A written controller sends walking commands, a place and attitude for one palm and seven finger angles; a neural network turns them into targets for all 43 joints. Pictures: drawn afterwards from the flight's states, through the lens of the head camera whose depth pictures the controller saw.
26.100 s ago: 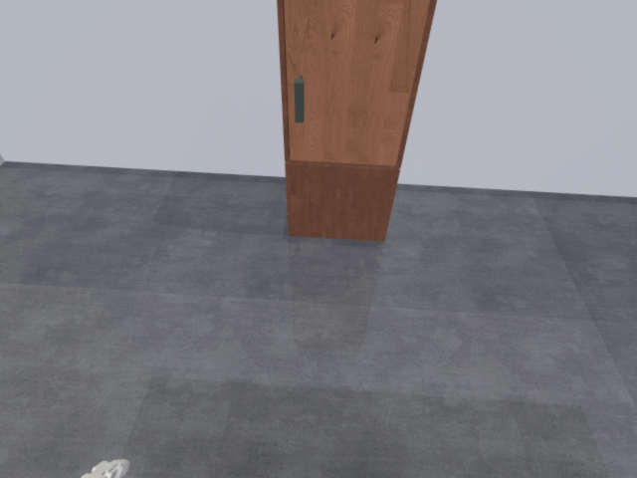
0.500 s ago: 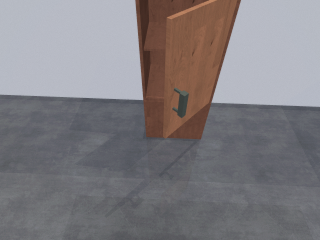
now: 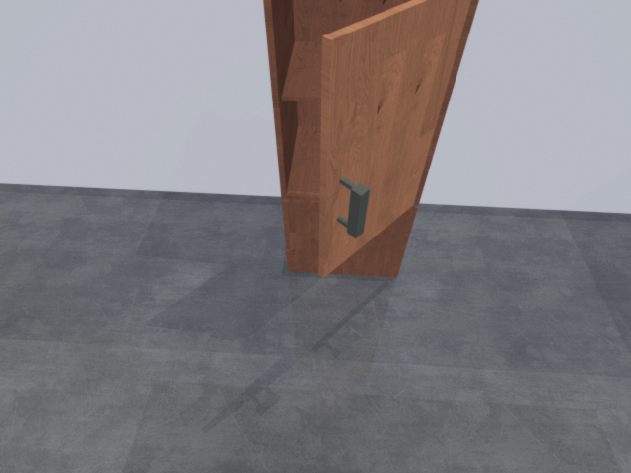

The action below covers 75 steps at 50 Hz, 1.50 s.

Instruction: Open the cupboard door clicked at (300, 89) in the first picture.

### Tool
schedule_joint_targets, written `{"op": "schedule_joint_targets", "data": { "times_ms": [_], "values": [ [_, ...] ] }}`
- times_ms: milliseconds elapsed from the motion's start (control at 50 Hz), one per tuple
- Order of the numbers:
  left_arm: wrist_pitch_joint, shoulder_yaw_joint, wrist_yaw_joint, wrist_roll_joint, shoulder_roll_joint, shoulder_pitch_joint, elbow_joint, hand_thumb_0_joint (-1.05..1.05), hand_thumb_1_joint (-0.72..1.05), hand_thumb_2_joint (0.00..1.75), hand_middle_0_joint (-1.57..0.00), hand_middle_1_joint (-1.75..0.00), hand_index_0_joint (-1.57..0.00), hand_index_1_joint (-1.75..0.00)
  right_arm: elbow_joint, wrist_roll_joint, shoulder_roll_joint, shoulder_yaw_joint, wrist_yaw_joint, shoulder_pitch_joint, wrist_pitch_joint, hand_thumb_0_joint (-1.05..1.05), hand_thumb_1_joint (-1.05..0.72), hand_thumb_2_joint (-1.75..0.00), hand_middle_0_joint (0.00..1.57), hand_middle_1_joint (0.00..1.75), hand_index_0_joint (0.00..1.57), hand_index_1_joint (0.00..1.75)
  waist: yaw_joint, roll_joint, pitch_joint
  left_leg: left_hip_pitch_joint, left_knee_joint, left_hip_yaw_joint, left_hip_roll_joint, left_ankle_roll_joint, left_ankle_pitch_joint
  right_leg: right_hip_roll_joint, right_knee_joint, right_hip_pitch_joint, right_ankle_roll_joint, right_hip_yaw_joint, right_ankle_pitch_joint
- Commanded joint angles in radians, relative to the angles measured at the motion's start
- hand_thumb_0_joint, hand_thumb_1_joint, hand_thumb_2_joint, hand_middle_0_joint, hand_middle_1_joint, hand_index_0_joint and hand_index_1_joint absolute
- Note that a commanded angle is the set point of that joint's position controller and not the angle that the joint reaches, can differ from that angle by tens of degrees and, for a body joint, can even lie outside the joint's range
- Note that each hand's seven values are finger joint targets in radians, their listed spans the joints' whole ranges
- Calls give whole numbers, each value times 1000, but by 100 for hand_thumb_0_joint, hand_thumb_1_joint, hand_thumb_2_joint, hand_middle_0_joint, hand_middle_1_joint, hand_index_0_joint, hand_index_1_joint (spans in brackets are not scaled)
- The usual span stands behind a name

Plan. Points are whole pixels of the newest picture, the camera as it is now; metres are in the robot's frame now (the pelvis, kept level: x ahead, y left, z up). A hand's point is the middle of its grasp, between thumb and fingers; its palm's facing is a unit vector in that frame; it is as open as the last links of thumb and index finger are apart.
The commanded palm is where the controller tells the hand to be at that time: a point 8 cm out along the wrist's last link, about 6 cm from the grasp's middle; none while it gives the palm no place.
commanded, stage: look to check the result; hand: left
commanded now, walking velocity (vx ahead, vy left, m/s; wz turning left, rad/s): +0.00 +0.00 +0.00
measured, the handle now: (350, 207) +0.63 -0.03 -0.10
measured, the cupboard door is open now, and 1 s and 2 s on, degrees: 48 48 48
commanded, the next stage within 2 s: walk to a spot facing it in 0.12 s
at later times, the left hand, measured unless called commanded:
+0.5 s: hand out of the picture -0.01 +0.18 -0.19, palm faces +0.01 -0.98 -0.19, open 7.4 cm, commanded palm none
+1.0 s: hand (230, 466) +0.16 +0.14 -0.16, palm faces -0.30 -0.90 -0.31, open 7.4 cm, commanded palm none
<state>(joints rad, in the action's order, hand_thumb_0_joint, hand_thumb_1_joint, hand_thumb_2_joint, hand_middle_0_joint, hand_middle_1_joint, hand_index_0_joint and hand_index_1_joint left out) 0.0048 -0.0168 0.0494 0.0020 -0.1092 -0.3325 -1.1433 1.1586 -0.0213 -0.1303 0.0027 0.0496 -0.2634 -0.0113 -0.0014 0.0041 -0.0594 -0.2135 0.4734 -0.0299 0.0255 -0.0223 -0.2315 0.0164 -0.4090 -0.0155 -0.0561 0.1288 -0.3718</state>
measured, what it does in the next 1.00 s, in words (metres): steps on the spot, turning right: right foot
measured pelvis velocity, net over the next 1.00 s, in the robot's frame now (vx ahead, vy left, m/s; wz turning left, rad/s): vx -0.01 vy -0.03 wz -0.35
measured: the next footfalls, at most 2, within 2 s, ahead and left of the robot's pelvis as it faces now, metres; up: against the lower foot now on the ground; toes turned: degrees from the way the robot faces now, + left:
right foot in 0.94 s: +0.01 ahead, -0.15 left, +0.00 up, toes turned -22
left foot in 1.38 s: +0.12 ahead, +0.05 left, +0.00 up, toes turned -33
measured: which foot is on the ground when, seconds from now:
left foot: down 0.00-0.94, up 0.96-1.00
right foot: down 0.00-0.58, up 0.60-0.92, down 0.94-1.00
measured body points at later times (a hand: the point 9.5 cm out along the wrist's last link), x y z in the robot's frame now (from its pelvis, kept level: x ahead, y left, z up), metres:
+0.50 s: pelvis +0.00 +0.00 -0.01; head +0.03 +0.00 +0.44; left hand -0.01 +0.23 -0.17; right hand -0.01 -0.23 -0.17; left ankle +0.01 +0.13 -0.73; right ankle -0.09 -0.06 -0.74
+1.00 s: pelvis -0.01 -0.03 -0.02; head +0.04 -0.09 +0.43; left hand +0.18 +0.18 -0.14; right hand -0.03 -0.29 -0.18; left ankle +0.00 +0.12 -0.70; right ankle -0.03 -0.13 -0.74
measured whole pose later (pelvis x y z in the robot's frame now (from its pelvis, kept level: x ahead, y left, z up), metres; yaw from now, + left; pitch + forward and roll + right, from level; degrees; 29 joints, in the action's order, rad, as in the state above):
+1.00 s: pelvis -0.01 -0.03 -0.02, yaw -20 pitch +1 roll +1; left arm -0.02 -0.08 -0.01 0.02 -0.21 -0.11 -0.92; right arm 0.94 -0.02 -0.24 -0.06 0.02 -0.17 -0.06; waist 0.00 -0.07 -0.14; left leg -0.38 0.95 -0.15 0.16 -0.05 -0.53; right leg -0.02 -0.69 -0.36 -0.03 0.04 -0.33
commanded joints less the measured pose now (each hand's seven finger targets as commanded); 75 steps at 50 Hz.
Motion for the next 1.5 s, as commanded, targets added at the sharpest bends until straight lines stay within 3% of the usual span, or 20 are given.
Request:
{"op": "schedule_joint_targets", "data": {
  "times_ms": [0,280,460,520,540,560,580,640,820,880,920,960,1020,1100,1240,1300,1320,1360,1400,1480],
  "values": [
    [2,-19,2,2,-98,-100,10,0,90,90,-20,-30,-20,-30,-12,5,-67,-10,7,-77,4,0,-90,-90,20,30,20,30,-4,0,-55,33,-25,43,63,57,278,-145,78,-91,27,-97,447],
    [-10,-35,0,6,-121,-79,30,0,90,90,-20,-30,-20,-30,-18,4,-94,-22,16,-74,-3,0,-90,-90,20,30,20,30,-3,8,-42,38,10,15,76,51,275,-138,62,-87,22,-122,502],
    [-34,-86,-13,24,-199,-33,93,0,90,90,-20,-30,-20,-30,-126,4,-106,-61,17,23,-20,0,-90,-90,20,30,20,30,12,108,-63,-181,255,-71,58,-3,-199,-264,3,-68,-148,-329,750],
    [-34,-90,-20,16,-200,55,131,0,90,90,-20,-30,-20,-30,-117,5,-118,-65,16,-71,-8,0,-90,-90,20,30,20,30,-51,18,-30,39,16,-44,82,16,92,-175,-134,-207,-75,-270,734],
    [-34,-88,-27,8,-167,62,159,0,90,90,-20,-30,-20,-30,-104,-7,-179,-75,23,-140,0,0,-90,-90,20,30,20,30,-68,-154,13,181,-47,111,222,80,383,-56,-286,-340,-4,-182,498],
    [-33,-79,-30,1,-134,85,193,0,90,90,-20,-30,-20,-30,-95,-12,-228,-81,27,-206,4,0,-90,-90,20,30,20,30,-72,-324,35,226,-120,290,421,203,657,27,-550,-462,44,-99,-172],
    [-40,-84,-28,11,-152,110,193,0,90,90,-20,-30,-20,-30,-99,-11,-215,-67,26,-191,7,0,-90,-90,20,30,20,30,-54,-279,39,139,-139,281,442,231,554,-11,-707,-435,37,-191,-268],
    [-51,-94,-58,20,-150,124,199,0,90,90,-20,-30,-20,-30,-185,-13,-209,-61,22,-22,12,0,-90,-90,20,30,20,30,9,-99,-27,34,-187,115,364,182,239,-56,-778,-493,62,-171,-131],
    [-46,-81,-80,20,-153,184,262,0,90,90,-20,-30,-20,-30,-248,-16,-261,-92,-11,19,6,0,-90,-90,20,30,20,30,-2,-210,60,64,-98,-106,337,132,206,-67,-357,-377,85,-52,-53],
    [-31,-95,-74,23,-209,77,240,0,90,90,-20,-30,-20,-30,-282,-6,-266,-103,-22,61,-5,0,-90,-90,20,30,20,30,61,-77,115,-35,124,-176,281,48,116,-43,-106,-153,62,-40,186],
    [-17,-131,-47,29,-403,3,226,0,90,90,-20,-30,-20,-30,-359,5,-163,-79,-31,118,-17,0,-90,-90,20,30,20,30,114,393,116,-376,610,-156,54,-41,-468,-399,68,-27,-123,-591,648],
    [-16,-121,-28,22,-341,46,239,0,90,90,-20,-30,-20,-30,-347,9,-190,-85,-24,140,-28,0,-90,-90,20,30,20,30,76,296,89,-412,741,18,92,-24,-343,-329,62,-82,-152,-525,510],
    [-16,-106,-23,22,-287,144,284,0,90,90,-20,-30,-20,-30,-331,8,-183,-82,-28,135,-25,0,-90,-90,20,30,20,30,27,182,111,-363,709,22,77,-45,-212,-242,6,-91,-122,-419,567],
    [-7,-106,-24,21,-292,83,271,0,90,90,-20,-30,-20,-30,-336,11,-166,-80,-24,164,-24,0,-90,-90,20,30,20,30,41,84,146,-338,598,28,36,-55,-191,-227,-9,-31,-130,-447,669],
    [-17,-116,-30,28,-302,88,283,0,90,90,-20,-30,-20,-30,-366,21,-162,-76,-13,183,-7,0,-90,-90,20,30,20,30,37,117,113,-232,351,48,-8,-34,-221,-218,-10,-108,-151,-551,646],
    [-25,-114,-35,19,-296,149,298,0,90,90,-20,-30,-20,-30,-342,25,-172,-76,-6,75,4,0,-90,-90,20,30,20,30,-23,106,135,-31,100,48,-22,-23,-73,-163,-64,-222,-88,-534,554],
    [-27,-109,-37,13,-275,177,308,0,90,90,-20,-30,-20,-30,-322,23,-194,-79,-3,20,12,0,-90,-90,20,30,20,30,-54,66,143,121,-35,60,12,-15,9,-116,-111,-336,-42,-497,434],
    [-30,-86,-57,7,-199,164,343,0,90,90,-20,-30,-20,-30,-339,0,-350,-102,5,-17,19,0,-90,-90,20,30,20,30,-50,-357,128,216,-225,480,449,157,137,73,-491,-598,80,-200,-271],
    [-38,-99,-70,25,-244,148,329,0,90,90,-20,-30,-20,-30,-376,-12,-293,-76,4,64,11,0,-90,-90,20,30,20,30,-7,-176,64,33,-225,367,418,207,98,3,-710,-553,101,-215,-188],
    [-44,-93,-92,21,-219,158,305,0,90,90,-20,-30,-20,-30,-387,-8,-254,-61,4,97,14,0,-90,-90,20,30,20,30,20,-183,45,78,-133,83,274,144,386,-36,-751,-571,124,-143,-69]
  ]
}}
